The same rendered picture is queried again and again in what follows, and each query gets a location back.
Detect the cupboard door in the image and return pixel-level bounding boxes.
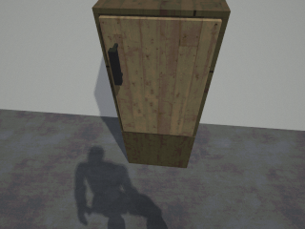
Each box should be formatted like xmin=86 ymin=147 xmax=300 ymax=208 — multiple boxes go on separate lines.
xmin=98 ymin=15 xmax=222 ymax=136

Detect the handle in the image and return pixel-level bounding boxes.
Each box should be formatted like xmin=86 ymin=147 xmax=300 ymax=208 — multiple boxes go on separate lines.
xmin=108 ymin=43 xmax=123 ymax=86

